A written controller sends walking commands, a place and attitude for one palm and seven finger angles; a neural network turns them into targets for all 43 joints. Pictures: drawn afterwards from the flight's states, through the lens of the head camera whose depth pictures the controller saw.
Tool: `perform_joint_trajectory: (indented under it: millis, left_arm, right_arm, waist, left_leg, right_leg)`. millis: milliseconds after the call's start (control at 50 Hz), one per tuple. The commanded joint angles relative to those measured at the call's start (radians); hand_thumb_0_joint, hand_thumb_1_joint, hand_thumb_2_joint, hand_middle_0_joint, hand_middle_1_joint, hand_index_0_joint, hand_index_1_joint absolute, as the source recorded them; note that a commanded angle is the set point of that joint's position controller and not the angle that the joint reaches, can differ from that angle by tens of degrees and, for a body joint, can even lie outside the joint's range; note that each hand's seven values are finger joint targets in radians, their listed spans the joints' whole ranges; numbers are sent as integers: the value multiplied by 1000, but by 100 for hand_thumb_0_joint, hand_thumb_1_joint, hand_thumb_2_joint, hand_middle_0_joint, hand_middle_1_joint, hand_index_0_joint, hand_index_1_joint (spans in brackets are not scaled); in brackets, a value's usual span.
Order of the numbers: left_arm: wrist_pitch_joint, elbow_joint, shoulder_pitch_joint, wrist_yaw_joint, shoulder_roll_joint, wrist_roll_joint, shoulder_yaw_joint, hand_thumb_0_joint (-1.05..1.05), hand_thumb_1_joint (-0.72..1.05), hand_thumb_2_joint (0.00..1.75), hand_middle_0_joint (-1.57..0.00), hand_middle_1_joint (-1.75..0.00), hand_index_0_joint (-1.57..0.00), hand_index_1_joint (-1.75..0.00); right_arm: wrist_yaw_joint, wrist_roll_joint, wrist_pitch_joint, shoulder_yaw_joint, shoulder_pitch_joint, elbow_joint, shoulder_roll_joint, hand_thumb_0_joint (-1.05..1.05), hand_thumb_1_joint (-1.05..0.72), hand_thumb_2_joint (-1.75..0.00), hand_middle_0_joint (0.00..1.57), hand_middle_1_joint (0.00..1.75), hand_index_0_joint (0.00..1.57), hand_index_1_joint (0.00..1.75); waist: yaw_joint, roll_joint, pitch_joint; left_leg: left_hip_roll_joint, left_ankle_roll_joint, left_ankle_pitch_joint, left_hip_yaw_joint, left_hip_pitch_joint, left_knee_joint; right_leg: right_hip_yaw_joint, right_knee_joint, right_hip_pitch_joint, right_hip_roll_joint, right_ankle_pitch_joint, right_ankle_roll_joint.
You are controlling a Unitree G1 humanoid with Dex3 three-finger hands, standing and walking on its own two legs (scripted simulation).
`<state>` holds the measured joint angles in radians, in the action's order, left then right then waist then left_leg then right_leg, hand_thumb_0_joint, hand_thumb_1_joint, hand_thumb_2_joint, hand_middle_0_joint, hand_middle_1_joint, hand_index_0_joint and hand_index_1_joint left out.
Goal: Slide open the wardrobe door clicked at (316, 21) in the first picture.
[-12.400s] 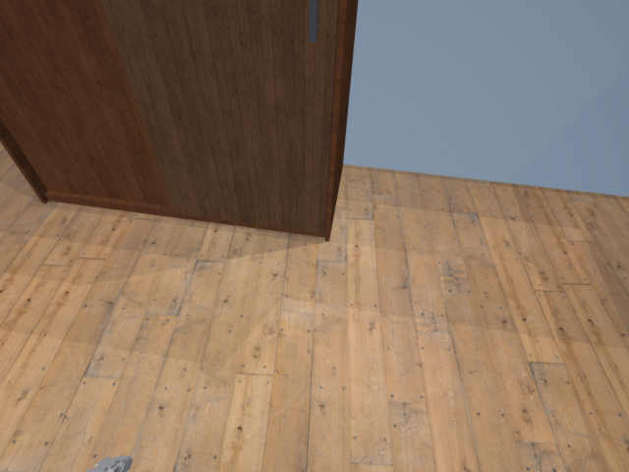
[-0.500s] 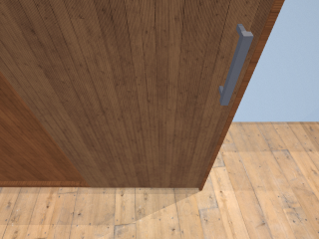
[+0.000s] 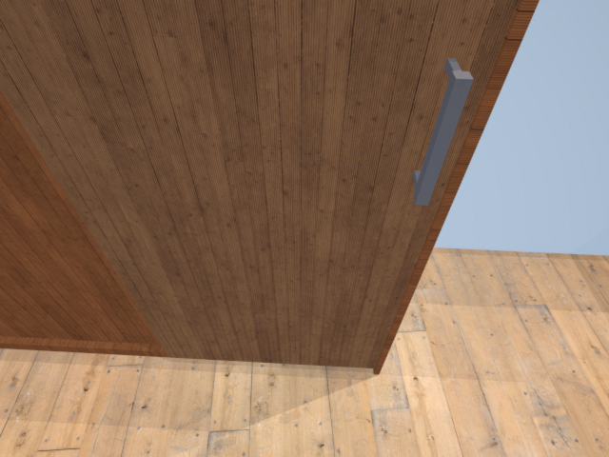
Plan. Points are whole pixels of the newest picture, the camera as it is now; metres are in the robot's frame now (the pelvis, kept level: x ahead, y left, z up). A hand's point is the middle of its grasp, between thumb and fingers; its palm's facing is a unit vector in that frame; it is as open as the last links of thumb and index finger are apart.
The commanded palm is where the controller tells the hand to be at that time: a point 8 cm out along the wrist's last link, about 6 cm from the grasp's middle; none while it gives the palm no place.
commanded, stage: come to a stop and stand still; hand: right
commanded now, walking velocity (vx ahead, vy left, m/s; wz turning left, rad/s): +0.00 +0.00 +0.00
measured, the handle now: (435, 138) +0.50 -0.14 +0.18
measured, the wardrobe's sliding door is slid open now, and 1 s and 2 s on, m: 0.00 0.00 0.00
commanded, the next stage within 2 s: look again from close up in 0.62 s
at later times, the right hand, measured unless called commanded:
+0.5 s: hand out of the picture +0.02 -0.20 -0.17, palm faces -0.01 +0.97 -0.22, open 7.4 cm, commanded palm none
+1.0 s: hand out of the picture -0.01 -0.21 -0.17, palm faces -0.02 +0.98 -0.22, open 7.4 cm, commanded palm none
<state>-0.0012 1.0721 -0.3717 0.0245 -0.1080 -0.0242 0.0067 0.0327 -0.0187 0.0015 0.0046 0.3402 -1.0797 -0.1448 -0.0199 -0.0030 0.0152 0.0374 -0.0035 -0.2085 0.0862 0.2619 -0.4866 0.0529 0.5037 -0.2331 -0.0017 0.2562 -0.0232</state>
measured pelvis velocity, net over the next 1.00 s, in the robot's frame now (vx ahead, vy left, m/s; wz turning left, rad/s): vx -0.02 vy -0.02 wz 0.03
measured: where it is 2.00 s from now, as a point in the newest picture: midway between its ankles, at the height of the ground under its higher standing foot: outside the picture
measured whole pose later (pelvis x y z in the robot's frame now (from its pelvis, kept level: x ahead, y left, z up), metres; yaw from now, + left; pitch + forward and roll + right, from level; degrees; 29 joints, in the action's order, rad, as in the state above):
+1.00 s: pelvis -0.02 -0.02 +0.00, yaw +2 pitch -2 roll +0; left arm 0.00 1.07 -0.30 0.01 -0.18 -0.01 0.02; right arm 0.04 -0.02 0.00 0.00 0.34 -1.02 -0.17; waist -0.01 0.00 0.03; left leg 0.06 0.03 -0.16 0.04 0.26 -0.46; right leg 0.09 0.48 -0.22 0.02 0.23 -0.06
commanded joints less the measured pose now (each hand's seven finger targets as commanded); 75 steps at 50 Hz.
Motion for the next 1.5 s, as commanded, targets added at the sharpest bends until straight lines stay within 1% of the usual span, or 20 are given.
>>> perform_joint_trajectory:
  millis: [0, 40, 120, 180, 280, 360, 400, 460, 520, 620, 660, 680, 760, 780, 880, 1000, 1080, 1120, 1200, 1480]
  left_arm:
    - [-14, -109, -22, 7, -117, 0, 35, 0, 90, 90, -20, -30, -20, -30]
    - [-15, -109, -34, 5, -115, 5, 33, 0, 90, 90, -20, -30, -20, -30]
    - [-28, -115, -13, 5, -136, 11, 29, 0, 90, 90, -20, -30, -20, -30]
    - [-33, -117, 6, 6, -153, 12, 28, 0, 90, 90, -20, -30, -20, -30]
    - [-27, -129, 35, 2, -170, 12, 30, 0, 90, 90, -20, -30, -20, -30]
    - [-19, -135, 55, -3, -183, 10, 32, 0, 90, 90, -20, -30, -20, -30]
    - [-18, -136, 54, -6, -185, 10, 33, 0, 90, 90, -20, -30, -20, -30]
    - [-17, -131, 58, -8, -191, 9, 34, 0, 90, 90, -20, -30, -20, -30]
    - [-19, -122, 52, -9, -192, 10, 35, 0, 90, 90, -20, -30, -20, -30]
    - [-20, -100, 45, -9, -196, 13, 35, 0, 90, 90, -20, -30, -20, -30]
    - [-19, -89, 43, -9, -195, 14, 34, 0, 90, 90, -20, -30, -20, -30]
    - [-19, -85, 39, -9, -193, 15, 35, 0, 90, 90, -20, -30, -20, -30]
    - [-18, -69, 37, -8, -193, 15, 34, 0, 90, 90, -20, -30, -20, -30]
    - [-18, -68, 34, -9, -194, 16, 34, 0, 90, 90, -20, -30, -20, -30]
    - [-15, -56, 33, -10, -193, 15, 35, 0, 90, 90, -20, -30, -20, -30]
    - [-14, -53, 40, -11, -193, 14, 35, 0, 90, 90, -20, -30, -20, -30]
    - [-18, -48, 43, -10, -193, 15, 34, 0, 90, 90, -20, -30, -20, -30]
    - [-20, -46, 50, -10, -195, 15, 33, 0, 90, 90, -20, -30, -20, -30]
    - [-20, -40, 59, -10, -195, 16, 31, 0, 90, 90, -20, -30, -20, -30]
    - [-19, -15, 81, -11, -198, 17, 25, 0, 90, 90, -20, -30, -20, -30]
  right_arm:
    - [15, -8, -21, -21, 47, 88, -100, 0, -90, -90, 20, 30, 20, 30]
    - [17, -6, -22, -24, 44, 102, -104, 0, -90, -90, 20, 30, 20, 30]
    - [18, -4, -26, -24, 63, 111, -111, 0, -90, -90, 20, 30, 20, 30]
    - [19, -4, -26, -21, 74, 121, -113, 0, -90, -90, 20, 30, 20, 30]
    - [18, -4, -19, -23, 54, 145, -129, 0, -90, -90, 20, 30, 20, 30]
    - [14, -5, -16, -24, 40, 154, -144, 0, -90, -90, 20, 30, 20, 30]
    - [14, -6, -16, -25, 38, 160, -144, 0, -90, -90, 20, 30, 20, 30]
    - [11, -7, -16, -26, 38, 160, -146, 0, -90, -90, 20, 30, 20, 30]
    - [11, -6, -18, -26, 42, 156, -147, 0, -90, -90, 20, 30, 20, 30]
    - [12, -5, -20, -25, 47, 139, -147, 0, -90, -90, 20, 30, 20, 30]
    - [12, -5, -20, -25, 46, 130, -148, 0, -90, -90, 20, 30, 20, 30]
    - [13, -6, -21, -24, 50, 128, -149, 0, -90, -90, 20, 30, 20, 30]
    - [13, -5, -21, -24, 50, 111, -146, 0, -90, -90, 20, 30, 20, 30]
    - [14, -6, -21, -24, 50, 110, -150, 0, -90, -90, 20, 30, 20, 30]
    - [13, -7, -22, -24, 47, 98, -148, 0, -90, -90, 20, 30, 20, 30]
    - [12, -8, -20, -27, 38, 95, -148, 0, -90, -90, 20, 30, 20, 30]
    - [11, -6, -25, -26, 30, 91, -150, 0, -90, -90, 20, 30, 20, 30]
    - [11, -5, -25, -26, 22, 90, -150, 0, -90, -90, 20, 30, 20, 30]
    - [12, -5, -27, -25, 12, 85, -153, 0, -90, -90, 20, 30, 20, 30]
    - [12, -2, -27, -23, -16, 70, -161, 0, -90, -90, 20, 30, 20, 30]
  waist:
    - [2, -69, 21]
    - [-5, -39, 64]
    - [12, 29, 70]
    - [23, 19, 45]
    - [20, 5, 66]
    - [14, 4, 98]
    - [12, -9, 91]
    - [12, 10, 86]
    - [13, 13, 55]
    - [12, 5, 48]
    - [13, 5, 68]
    - [14, -2, 53]
    - [12, 24, 72]
    - [14, 5, 67]
    - [11, -9, 81]
    - [13, 9, 84]
    - [11, -7, 56]
    - [12, 13, 59]
    - [12, -5, 50]
    - [13, 0, 43]
  left_leg:
    - [88, -45, -190, -163, 42, 87]
    - [82, -47, -168, -164, 91, 83]
    - [59, -35, 5, -129, 32, 35]
    - [56, -30, 104, -120, -9, 15]
    - [62, -24, 62, -125, -5, 37]
    - [65, -22, -28, -135, 22, 69]
    - [66, -22, -52, -138, 22, 80]
    - [64, -19, -63, -133, 22, 83]
    - [66, -17, -36, -123, -6, 76]
    - [71, -18, -32, -125, -15, 82]
    - [73, -17, -41, -124, -10, 89]
    - [74, -17, -35, -122, -19, 90]
    - [74, -18, -51, -124, -10, 96]
    - [73, -17, -38, -122, -21, 95]
    - [77, -19, -78, -133, -2, 113]
    - [77, -15, -98, -132, 3, 117]
    - [82, -18, -51, -136, -14, 118]
    - [82, -17, -23, -133, -22, 113]
    - [86, -16, 8, -133, -35, 115]
    - [88, -13, 44, -130, -58, 130]
  right_leg:
    - [-95, -24, -127, -73, 101, -13]
    - [-94, -36, -112, -77, 66, -12]
    - [-109, -81, -105, -100, -32, -17]
    - [-102, -75, -69, -109, -152, -20]
    - [-97, -102, -71, -107, -79, -18]
    - [-106, -140, -94, -101, 68, -14]
    - [-108, -147, -94, -100, 94, -15]
    - [-118, -167, -97, -106, 129, -17]
    - [-122, -172, -89, -110, 113, -18]
    - [-123, -179, -81, -112, 108, -18]
    - [-122, -186, -90, -112, 122, -16]
    - [-127, -184, -83, -113, 111, -18]
    - [-128, -199, -89, -114, 136, -15]
    - [-130, -195, -89, -115, 125, -16]
    - [-130, -194, -89, -109, 140, -15]
    - [-130, -205, -100, -110, 166, -14]
    - [-124, -188, -67, -108, 97, -12]
    - [-124, -195, -65, -110, 79, -11]
    - [-116, -187, -45, -109, 28, -9]
    - [-104, -192, 1, -112, -43, -1]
